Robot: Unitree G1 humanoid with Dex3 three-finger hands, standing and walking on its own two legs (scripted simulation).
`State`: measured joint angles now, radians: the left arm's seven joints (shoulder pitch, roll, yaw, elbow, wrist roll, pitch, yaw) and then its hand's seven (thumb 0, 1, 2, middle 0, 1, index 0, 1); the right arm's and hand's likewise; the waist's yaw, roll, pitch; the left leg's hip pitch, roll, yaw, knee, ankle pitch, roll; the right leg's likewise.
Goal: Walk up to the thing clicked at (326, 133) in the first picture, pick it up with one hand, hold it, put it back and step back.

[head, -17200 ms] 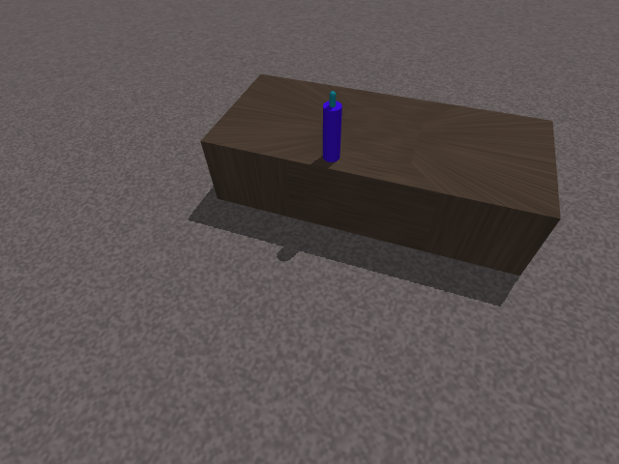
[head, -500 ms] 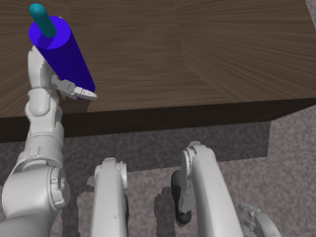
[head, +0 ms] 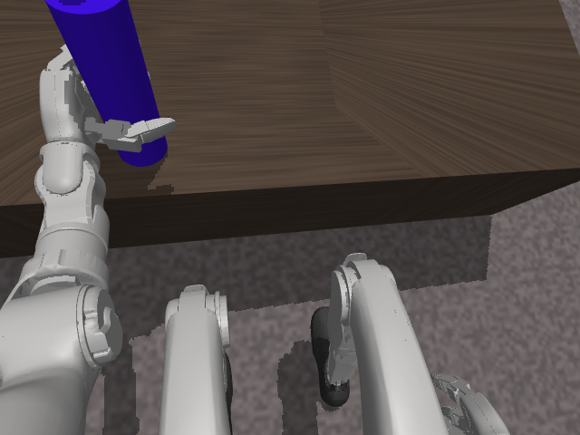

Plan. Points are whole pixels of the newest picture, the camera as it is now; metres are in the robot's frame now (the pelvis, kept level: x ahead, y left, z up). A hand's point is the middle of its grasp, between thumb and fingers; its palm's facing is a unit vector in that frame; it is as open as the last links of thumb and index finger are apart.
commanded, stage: settle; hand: left
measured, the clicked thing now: (113, 68) +0.55 +0.16 +0.04
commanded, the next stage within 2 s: lift in 0.92 s
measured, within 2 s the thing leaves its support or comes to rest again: leaves its support in 0.32 s
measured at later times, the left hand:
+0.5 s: hand (127, 97) +0.52 +0.15 +0.02, palm faces -0.03 -1.00 -0.05, open 9.5 cm
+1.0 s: hand (111, 40) +0.55 +0.14 +0.08, palm faces -0.01 -1.00 -0.03, open 9.6 cm
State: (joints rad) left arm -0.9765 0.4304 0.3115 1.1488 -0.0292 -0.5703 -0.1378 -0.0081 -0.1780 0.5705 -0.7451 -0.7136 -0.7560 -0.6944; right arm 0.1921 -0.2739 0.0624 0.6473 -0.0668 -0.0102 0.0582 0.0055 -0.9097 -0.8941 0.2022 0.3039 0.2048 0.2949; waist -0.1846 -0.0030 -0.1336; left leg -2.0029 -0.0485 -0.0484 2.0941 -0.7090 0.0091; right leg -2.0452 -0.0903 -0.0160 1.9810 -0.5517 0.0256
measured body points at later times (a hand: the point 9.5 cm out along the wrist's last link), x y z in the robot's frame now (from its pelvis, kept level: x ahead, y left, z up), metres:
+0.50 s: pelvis +0.02 +0.00 +0.06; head +0.24 +0.03 +0.45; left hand +0.52 +0.20 +0.03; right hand +0.08 -0.27 -0.06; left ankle +0.07 +0.11 -0.40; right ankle +0.12 -0.14 -0.40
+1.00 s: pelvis +0.04 -0.01 +0.10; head +0.25 +0.01 +0.50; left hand +0.54 +0.20 +0.08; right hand +0.09 -0.27 -0.02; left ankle +0.07 +0.11 -0.40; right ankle +0.12 -0.14 -0.40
